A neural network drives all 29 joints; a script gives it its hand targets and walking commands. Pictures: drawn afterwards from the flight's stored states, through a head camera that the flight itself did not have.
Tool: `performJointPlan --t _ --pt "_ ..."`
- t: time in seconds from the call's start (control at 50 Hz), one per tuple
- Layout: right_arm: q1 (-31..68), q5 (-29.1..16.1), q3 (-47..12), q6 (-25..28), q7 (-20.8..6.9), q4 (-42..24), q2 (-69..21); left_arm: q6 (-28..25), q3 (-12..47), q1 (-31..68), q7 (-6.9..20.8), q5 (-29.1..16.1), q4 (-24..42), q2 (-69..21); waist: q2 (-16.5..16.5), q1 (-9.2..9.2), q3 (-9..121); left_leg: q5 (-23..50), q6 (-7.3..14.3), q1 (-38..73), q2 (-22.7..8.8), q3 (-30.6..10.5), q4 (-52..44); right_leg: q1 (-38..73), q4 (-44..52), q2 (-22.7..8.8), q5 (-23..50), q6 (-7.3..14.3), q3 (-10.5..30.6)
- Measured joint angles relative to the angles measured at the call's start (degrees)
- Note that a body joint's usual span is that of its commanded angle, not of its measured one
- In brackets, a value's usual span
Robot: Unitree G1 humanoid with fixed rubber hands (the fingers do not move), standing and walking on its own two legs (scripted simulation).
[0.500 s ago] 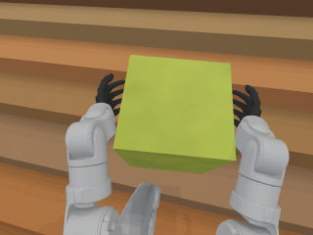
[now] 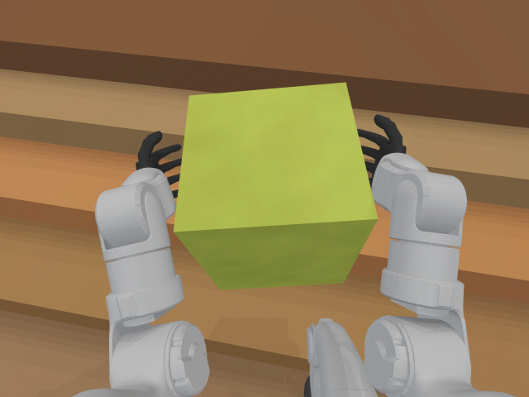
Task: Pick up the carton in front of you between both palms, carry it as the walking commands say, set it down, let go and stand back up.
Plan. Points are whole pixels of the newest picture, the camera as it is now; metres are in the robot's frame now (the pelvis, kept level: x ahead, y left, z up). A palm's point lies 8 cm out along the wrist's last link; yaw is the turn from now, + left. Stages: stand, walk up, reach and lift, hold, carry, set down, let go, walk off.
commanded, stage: carry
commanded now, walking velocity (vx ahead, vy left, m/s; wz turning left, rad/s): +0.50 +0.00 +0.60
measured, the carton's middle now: (274, 199) +0.39 -0.02 +0.10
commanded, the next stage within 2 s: none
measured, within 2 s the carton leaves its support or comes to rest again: neither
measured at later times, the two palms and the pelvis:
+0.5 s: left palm out of the picture +0.62 +0.25 +0.31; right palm out of the picture +0.72 -0.05 +0.30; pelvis +0.32 +0.01 +0.12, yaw +12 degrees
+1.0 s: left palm out of the picture +0.98 +0.20 +0.43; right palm out of the picture +0.95 -0.11 +0.44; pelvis +0.63 +0.06 +0.26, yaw -3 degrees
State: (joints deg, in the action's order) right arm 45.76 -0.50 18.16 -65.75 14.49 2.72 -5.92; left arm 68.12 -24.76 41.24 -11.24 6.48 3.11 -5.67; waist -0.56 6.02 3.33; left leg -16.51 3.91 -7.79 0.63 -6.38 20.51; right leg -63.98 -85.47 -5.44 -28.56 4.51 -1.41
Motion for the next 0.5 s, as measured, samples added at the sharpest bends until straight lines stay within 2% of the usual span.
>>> performJointPlan --t 0.02,0.04,0.06,0.08,0.1,0.14,0.18,0.22,0.3,0.34,0.38,0.42,0.46,0.5 --pt "-1.0 0.8 1.2 -0.4 -0.7 -0.9 -0.3 0.2 0.8 -0.1 0.1 -0.7 -0.9 -0.2 0.1 -1.97 0.4 1.3 0.1 0.6 -1.2 0.3 0.0 3.4 7.2 0.2 2.1 0.0 -1.1" --pt "-2.3 1.3 2.5 -0.6 -1.7 -1.9 -0.3 0.2 2.0 -0.3 0.2 -1.7 -1.8 -0.7 -0.3 -4.62 0.5 2.6 0.3 -0.6 -2.7 1.1 3.5 9.0 12.5 1.5 -1.4 0.3 -2.6" --pt "-3.4 1.9 3.9 -0.7 -2.5 -3.0 0.1 0.1 3.3 -0.2 0.3 -2.5 -2.5 -1.5 -0.8 -7.23 0.0 7.7 0.1 -4.1 -3.6 1.2 11.9 15.2 18.8 2.7 2.1 0.1 -3.7" --pt "-4.2 1.8 4.9 -0.5 -2.9 -3.9 0.8 -0.4 4.6 -0.3 0.1 -3.0 -2.4 -2.2 -1.1 -10.03 -1.1 8.2 -0.4 -9.2 -2.4 -0.4 25.3 17.6 20.8 3.0 5.6 -1.3 -4.6" --pt "-4.9 2.2 5.2 0.0 -3.0 -4.5 0.9 -1.1 5.9 -1.2 -1.1 -3.1 -1.6 -2.7 -1.8 -12.03 -2.3 6.2 -0.6 -14.7 -0.1 -2.2 40.5 19.8 22.1 3.0 5.9 -2.2 -5.5" --pt "-6.8 3.3 6.3 0.4 -3.0 -6.5 -0.3 -1.8 7.3 -4.1 -2.5 -4.5 1.0 -3.2 -3.0 -14.72 -4.0 4.8 0.0 -23.8 3.2 -1.7 64.1 25.7 26.9 3.2 4.9 -2.8 -7.2" --pt "-8.9 4.1 6.5 0.6 -2.6 -9.8 -2.3 -2.0 7.9 -6.1 -3.0 -6.6 3.8 -3.0 -3.3 -15.99 -5.2 3.5 0.8 -30.8 3.9 1.1 76.3 32.0 33.2 3.1 4.7 -3.0 -8.5" --pt "-10.3 4.4 5.7 1.1 -2.1 -13.3 -3.3 -2.5 8.3 -6.4 -3.0 -8.2 5.6 -2.3 -2.9 -16.45 -6.5 1.7 1.3 -36.1 3.3 3.7 79.8 38.5 39.6 2.4 5.4 -3.4 -9.8" --pt "-9.9 4.6 3.2 1.0 -1.1 -17.1 -2.2 -3.2 9.2 -4.6 -2.7 -10.1 7.3 -0.7 -1.8 -15.98 -6.5 -2.6 2.1 -44.0 0.4 7.3 72.2 49.4 50.7 0.6 6.1 -4.1 -12.0" --pt "-8.9 4.6 2.4 0.0 -1.0 -16.8 -1.1 -2.7 9.0 -3.2 -2.5 -9.8 6.6 -0.4 -1.7 -15.84 -4.7 -5.7 2.7 -48.5 -1.5 8.6 73.5 53.8 54.8 0.1 5.7 -4.5 -12.4" --pt "-7.8 4.7 2.1 -1.4 -0.9 -15.3 -0.3 -1.6 8.5 -2.2 -2.4 -9.3 5.3 -0.1 -1.7 -15.71 -2.6 -10.9 3.4 -53.8 -3.2 9.2 79.1 58.3 58.6 -0.3 5.0 -5.1 -12.1" --pt "-6.3 5.0 2.1 -2.7 -0.7 -13.3 -0.3 -0.2 7.7 -1.4 -2.0 -8.9 4.0 0.4 -1.4 -15.14 -1.0 -14.3 3.5 -58.0 -5.1 10.2 79.1 63.1 63.3 -0.8 4.7 -6.0 -10.9" --pt "-4.7 5.6 2.4 -3.8 -0.2 -11.1 -0.4 0.8 6.9 -0.6 -1.8 -8.7 2.5 1.0 -0.8 -13.88 0.0 -12.6 3.4 -59.3 -6.6 12.8 69.3 68.1 69.4 -1.8 5.5 -6.4 -9.4" --pt "-3.2 6.1 2.3 -4.1 0.1 -8.5 -0.3 1.4 5.5 -0.4 -1.7 -8.3 1.5 0.9 -0.8 -11.70 0.6 -6.0 3.7 -55.3 -5.8 16.3 54.3 71.0 72.0 -3.2 8.1 -6.6 -8.2"
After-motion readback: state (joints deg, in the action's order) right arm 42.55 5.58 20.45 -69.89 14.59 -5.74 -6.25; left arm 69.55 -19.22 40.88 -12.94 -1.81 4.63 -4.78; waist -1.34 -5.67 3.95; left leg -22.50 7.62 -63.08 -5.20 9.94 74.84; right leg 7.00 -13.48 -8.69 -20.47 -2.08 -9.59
